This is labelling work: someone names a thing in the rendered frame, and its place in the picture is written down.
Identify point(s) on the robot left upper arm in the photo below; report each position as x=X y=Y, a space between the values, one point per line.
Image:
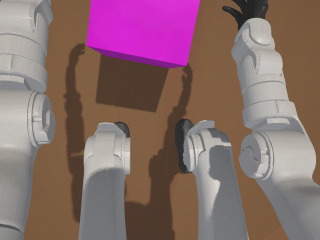
x=26 y=123

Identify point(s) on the carton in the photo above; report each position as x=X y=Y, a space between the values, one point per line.
x=153 y=32

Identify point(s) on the robot left foot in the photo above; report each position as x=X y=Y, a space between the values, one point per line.
x=124 y=128

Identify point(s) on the robot foot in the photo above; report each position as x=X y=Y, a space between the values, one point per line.
x=124 y=128
x=181 y=130

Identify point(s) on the robot right foot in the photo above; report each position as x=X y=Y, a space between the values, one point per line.
x=181 y=130

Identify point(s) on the robot right upper arm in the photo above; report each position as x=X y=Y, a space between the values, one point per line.
x=282 y=162

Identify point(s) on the right robot forearm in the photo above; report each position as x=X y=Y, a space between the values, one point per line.
x=262 y=82

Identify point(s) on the left robot forearm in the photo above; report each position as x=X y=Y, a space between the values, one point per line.
x=24 y=34

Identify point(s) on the robot right hand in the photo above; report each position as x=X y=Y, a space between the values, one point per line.
x=250 y=9

